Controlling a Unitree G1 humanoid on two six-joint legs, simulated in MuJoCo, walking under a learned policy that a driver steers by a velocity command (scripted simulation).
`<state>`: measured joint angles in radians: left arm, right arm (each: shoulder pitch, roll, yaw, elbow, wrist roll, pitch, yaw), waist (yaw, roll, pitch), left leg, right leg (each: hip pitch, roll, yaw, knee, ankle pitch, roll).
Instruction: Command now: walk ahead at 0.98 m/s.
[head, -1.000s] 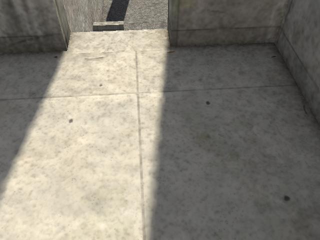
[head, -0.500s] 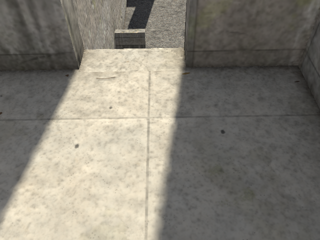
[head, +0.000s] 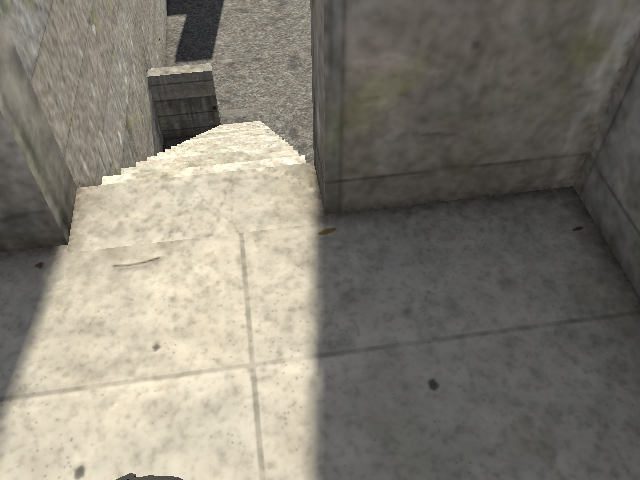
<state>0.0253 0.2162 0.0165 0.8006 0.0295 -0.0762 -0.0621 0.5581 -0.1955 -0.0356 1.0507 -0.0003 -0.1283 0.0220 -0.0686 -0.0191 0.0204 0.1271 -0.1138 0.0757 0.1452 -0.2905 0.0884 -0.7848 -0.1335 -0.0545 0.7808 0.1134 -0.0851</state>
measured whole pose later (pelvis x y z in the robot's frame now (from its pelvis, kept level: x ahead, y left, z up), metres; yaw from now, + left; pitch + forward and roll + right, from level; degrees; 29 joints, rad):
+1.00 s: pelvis +0.93 +0.14 -0.02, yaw +34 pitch +0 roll +0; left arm 0.03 0.23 -0.01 0.66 0.06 -0.08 -0.02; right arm 0.51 -0.26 -0.03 0.95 -0.08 -0.02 0.08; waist -0.04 -0.07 0.09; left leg 0.04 -0.18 -0.07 0.58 -0.42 0.12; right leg -0.60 -0.05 -0.06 0.54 0.19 0.03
